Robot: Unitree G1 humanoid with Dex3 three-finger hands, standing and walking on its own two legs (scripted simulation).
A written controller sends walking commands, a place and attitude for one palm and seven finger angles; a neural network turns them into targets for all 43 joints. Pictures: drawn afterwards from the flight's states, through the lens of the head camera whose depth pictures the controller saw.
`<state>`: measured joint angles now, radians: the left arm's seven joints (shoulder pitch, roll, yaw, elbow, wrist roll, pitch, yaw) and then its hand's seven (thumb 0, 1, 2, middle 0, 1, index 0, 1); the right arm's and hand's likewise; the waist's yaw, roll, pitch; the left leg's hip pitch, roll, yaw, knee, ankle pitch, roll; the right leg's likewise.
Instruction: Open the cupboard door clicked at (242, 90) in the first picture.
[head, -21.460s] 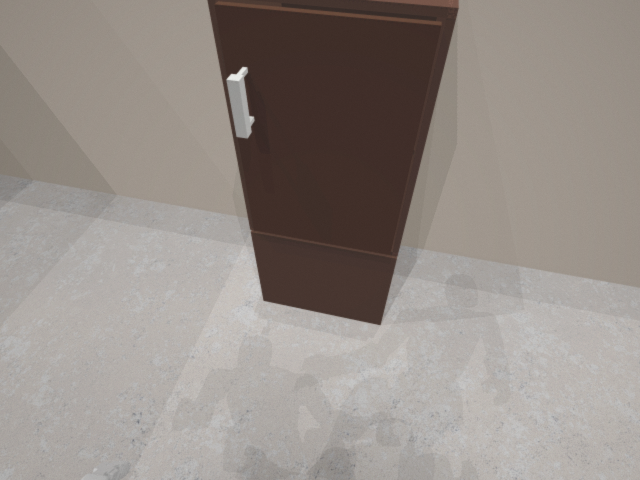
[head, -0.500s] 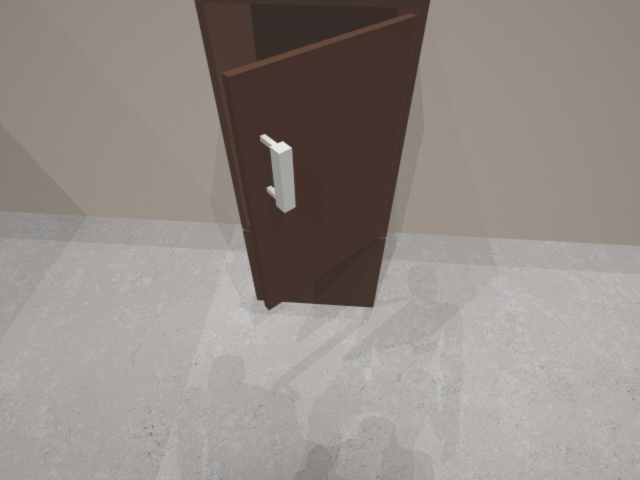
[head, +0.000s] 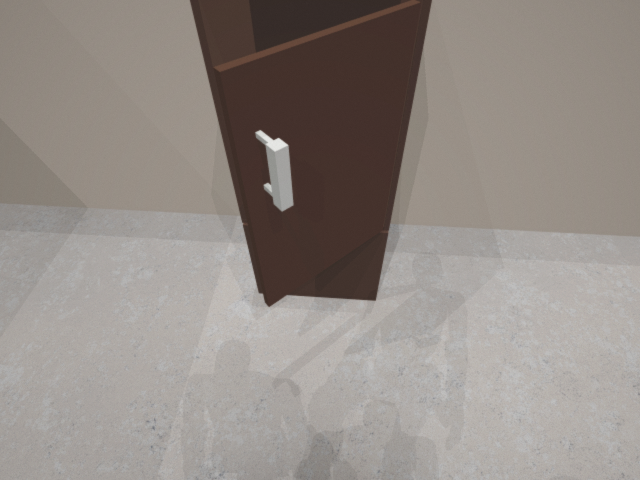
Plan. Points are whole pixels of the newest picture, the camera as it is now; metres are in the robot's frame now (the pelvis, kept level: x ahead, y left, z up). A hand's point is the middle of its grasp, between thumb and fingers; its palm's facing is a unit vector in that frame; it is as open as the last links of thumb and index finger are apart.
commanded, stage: look to check the result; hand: left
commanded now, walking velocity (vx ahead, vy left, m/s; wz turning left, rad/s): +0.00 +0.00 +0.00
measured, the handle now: (272, 170) +0.56 +0.11 +0.07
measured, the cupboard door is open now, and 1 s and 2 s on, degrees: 44 44 44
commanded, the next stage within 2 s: walk to a spot facing it in 0.06 s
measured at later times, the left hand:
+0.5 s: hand out of the picture +0.02 +0.18 -0.18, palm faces -0.04 -0.98 -0.20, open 7.4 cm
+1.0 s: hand out of the picture +0.13 +0.13 -0.16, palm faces -0.32 -0.91 -0.27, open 7.4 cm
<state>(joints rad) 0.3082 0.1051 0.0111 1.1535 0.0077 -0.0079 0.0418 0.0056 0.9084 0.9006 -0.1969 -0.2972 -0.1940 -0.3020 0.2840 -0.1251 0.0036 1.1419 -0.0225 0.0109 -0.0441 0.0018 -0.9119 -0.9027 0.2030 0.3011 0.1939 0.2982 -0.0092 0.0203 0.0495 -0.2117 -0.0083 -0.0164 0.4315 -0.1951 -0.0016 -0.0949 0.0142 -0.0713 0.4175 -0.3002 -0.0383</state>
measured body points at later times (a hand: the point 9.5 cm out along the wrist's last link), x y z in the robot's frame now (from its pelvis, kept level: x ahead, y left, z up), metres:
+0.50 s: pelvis +0.01 +0.00 -0.01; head +0.04 -0.01 +0.44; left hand +0.03 +0.23 -0.17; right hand +0.00 -0.24 -0.17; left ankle +0.02 +0.12 -0.74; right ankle -0.04 -0.09 -0.74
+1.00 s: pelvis +0.01 -0.04 +0.00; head +0.06 -0.08 +0.44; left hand +0.14 +0.18 -0.14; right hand +0.03 -0.32 -0.15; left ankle +0.05 +0.11 -0.67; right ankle -0.04 -0.11 -0.74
